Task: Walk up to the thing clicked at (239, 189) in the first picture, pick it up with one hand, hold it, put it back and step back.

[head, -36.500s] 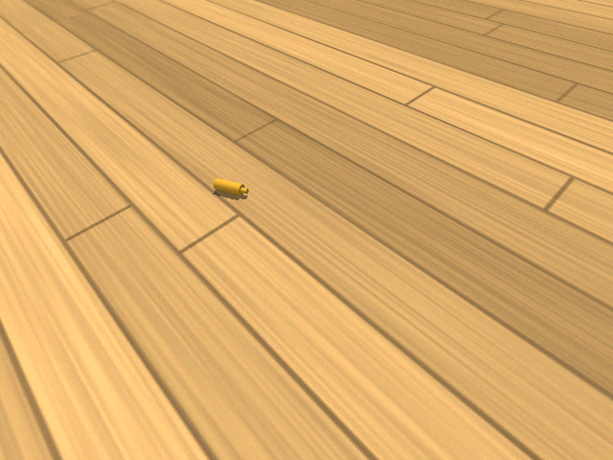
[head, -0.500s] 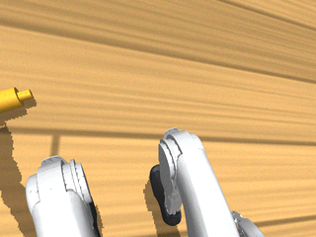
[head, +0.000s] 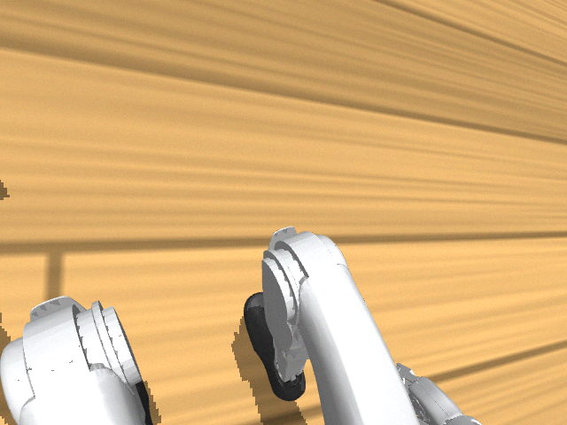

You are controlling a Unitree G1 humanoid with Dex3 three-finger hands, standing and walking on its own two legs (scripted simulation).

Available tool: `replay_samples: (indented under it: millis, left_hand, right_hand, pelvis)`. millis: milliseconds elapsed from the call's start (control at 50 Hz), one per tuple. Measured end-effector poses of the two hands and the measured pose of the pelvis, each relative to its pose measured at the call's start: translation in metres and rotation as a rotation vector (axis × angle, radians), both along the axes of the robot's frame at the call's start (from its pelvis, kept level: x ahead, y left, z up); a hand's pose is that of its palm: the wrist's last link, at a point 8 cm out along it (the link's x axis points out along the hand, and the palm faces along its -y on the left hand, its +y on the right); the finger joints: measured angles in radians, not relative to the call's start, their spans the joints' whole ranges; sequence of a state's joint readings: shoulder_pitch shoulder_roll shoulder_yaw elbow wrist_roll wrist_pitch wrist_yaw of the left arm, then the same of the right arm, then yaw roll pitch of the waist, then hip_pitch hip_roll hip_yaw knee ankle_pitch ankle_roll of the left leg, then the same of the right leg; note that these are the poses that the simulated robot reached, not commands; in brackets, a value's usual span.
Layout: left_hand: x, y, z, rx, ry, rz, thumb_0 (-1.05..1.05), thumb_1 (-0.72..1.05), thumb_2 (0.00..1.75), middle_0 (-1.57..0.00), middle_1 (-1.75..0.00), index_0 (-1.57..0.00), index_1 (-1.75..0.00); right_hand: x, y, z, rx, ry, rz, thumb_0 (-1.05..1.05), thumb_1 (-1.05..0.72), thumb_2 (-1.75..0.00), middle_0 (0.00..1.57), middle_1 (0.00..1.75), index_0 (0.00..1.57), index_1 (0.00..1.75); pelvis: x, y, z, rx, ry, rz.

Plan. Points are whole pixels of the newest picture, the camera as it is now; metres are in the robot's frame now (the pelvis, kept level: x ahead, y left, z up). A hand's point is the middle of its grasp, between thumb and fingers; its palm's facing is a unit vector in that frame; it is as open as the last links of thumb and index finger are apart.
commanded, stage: rest palm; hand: left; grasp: from above
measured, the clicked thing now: out of the picture +0.47 +0.36 -0.28
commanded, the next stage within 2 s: close in 1.42 s
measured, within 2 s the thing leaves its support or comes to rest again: neither
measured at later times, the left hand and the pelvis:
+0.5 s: hand out of the picture +0.45 +0.36 -0.24, palm faces -0.44 -0.18 -0.88, open 14.4 cm; pelvis +0.00 +0.00 -0.01, yaw -2 degrees
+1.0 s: hand out of the picture +0.45 +0.36 -0.26, palm faces -0.44 -0.18 -0.88, open 14.3 cm; pelvis +0.00 +0.00 -0.01, yaw -3 degrees
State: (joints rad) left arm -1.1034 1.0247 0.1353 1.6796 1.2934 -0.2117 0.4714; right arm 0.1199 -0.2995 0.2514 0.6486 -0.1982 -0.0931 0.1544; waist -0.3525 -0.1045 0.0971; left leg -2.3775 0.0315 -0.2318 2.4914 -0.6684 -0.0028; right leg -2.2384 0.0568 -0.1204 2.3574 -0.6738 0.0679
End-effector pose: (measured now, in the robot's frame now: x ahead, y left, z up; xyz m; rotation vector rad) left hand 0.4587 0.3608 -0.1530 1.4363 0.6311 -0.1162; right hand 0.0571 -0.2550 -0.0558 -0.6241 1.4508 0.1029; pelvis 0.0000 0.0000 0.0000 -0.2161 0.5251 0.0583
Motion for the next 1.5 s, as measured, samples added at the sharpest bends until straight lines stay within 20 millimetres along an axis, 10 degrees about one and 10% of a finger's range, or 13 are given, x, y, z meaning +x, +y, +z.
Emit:
replay_samples:
  millis: [1500]
  left_hand:
    - [-0.004,-0.003,-0.054,-0.019,-0.005,0.017,0.0,-0.49,0.98,-0.1,-1.02,-0.1,-1.03]
  right_hand:
    - [0.008,0.007,0.007,0.037,0.039,0.161,0.0,-0.9,-0.9,0.2,0.3,0.2,0.3]
  pelvis:
    - [0.002,0.004,-0.009,-0.043,-0.062,-0.035]
